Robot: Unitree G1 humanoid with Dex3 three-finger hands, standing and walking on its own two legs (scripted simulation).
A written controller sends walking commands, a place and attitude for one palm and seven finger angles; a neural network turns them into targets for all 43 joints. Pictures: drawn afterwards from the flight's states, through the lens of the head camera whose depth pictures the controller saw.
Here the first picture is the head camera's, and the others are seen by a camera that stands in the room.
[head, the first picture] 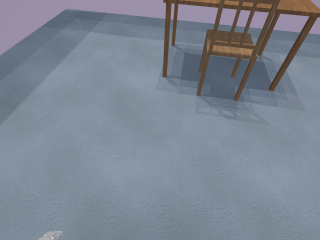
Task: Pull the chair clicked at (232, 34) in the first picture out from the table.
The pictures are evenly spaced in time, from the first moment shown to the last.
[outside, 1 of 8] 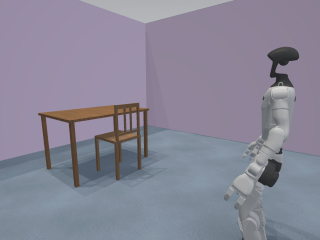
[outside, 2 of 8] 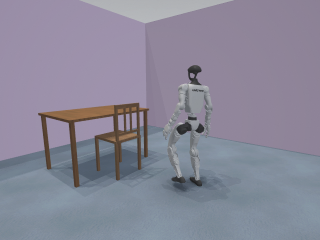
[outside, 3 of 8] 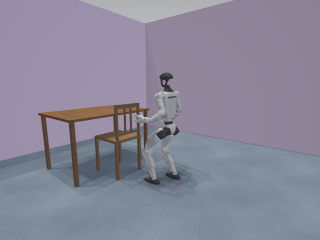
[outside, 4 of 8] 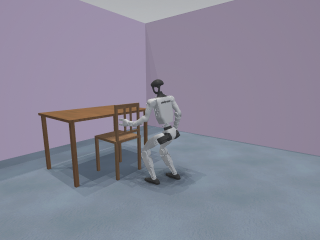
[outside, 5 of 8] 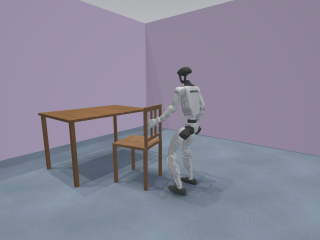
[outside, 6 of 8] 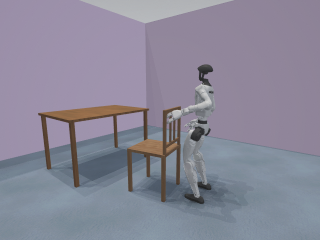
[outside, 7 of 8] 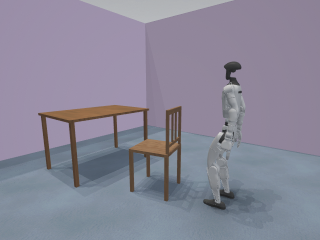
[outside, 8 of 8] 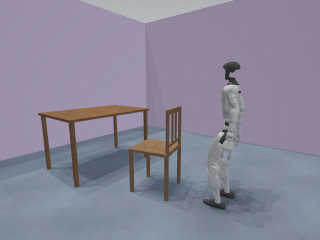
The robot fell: no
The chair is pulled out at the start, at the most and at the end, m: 0.00 0.66 0.65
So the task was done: yes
